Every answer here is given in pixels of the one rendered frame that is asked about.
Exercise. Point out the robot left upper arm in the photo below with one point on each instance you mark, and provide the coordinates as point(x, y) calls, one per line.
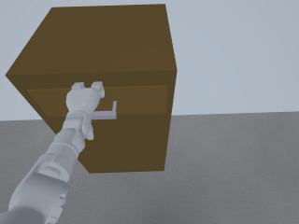
point(40, 201)

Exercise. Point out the robot left hand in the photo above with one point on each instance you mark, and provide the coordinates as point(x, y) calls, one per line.
point(85, 99)

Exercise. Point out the cabinet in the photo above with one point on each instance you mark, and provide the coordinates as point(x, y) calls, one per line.
point(120, 46)

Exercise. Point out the left robot forearm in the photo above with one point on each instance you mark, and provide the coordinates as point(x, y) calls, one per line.
point(63, 152)

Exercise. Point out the drawer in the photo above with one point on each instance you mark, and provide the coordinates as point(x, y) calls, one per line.
point(130, 100)

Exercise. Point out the handle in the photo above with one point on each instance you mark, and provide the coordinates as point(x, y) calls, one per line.
point(111, 114)

